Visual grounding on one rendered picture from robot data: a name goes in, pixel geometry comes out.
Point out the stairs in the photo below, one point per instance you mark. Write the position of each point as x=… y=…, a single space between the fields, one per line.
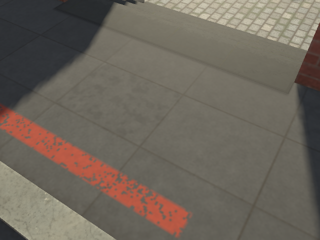
x=215 y=32

